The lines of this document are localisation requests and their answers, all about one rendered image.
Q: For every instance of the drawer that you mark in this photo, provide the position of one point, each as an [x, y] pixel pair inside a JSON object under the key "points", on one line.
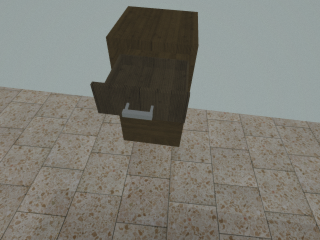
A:
{"points": [[144, 81]]}

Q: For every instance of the handle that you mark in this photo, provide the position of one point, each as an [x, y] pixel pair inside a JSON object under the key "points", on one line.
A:
{"points": [[136, 114]]}

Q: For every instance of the cabinet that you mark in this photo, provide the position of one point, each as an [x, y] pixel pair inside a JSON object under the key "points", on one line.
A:
{"points": [[158, 33]]}

